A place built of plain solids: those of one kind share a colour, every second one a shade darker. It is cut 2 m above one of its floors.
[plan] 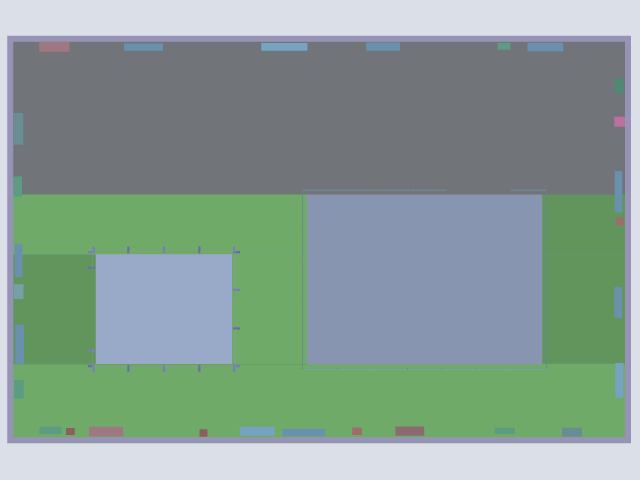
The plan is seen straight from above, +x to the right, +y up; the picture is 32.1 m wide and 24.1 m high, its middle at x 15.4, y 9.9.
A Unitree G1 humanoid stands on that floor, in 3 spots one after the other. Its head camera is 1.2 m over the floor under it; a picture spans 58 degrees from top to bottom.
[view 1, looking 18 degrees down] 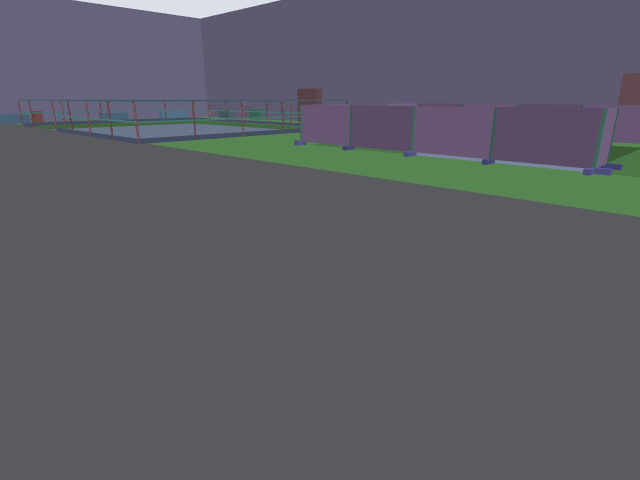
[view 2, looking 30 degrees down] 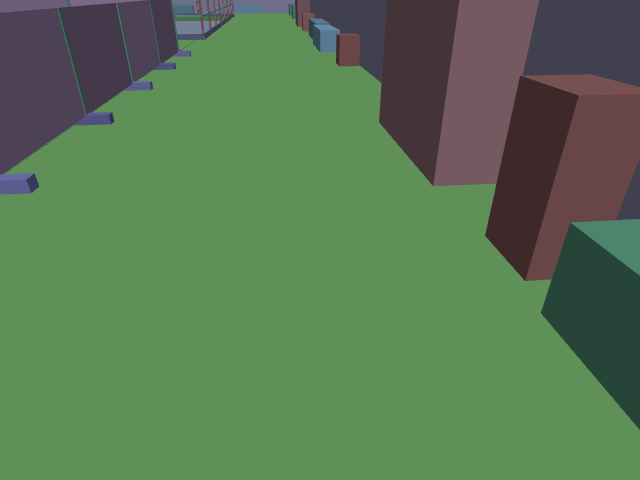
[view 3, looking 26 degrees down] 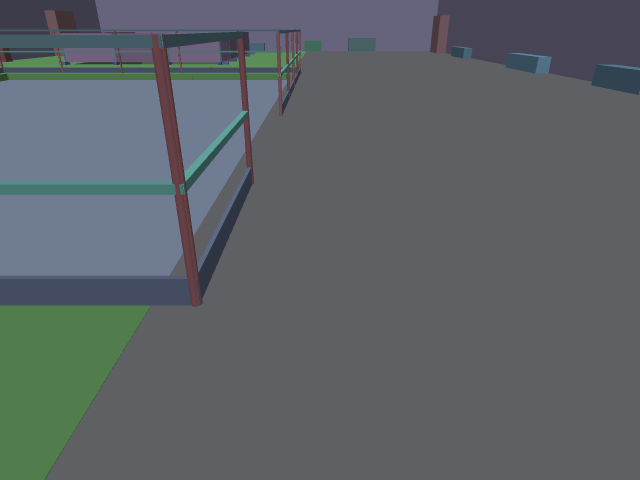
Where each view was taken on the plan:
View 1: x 2.24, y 17.80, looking -46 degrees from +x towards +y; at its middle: ground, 3.88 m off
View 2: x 1.07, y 1.61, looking -6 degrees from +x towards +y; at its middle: surround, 2.40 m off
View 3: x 28.53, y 13.00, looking -180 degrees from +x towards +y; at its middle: ground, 2.74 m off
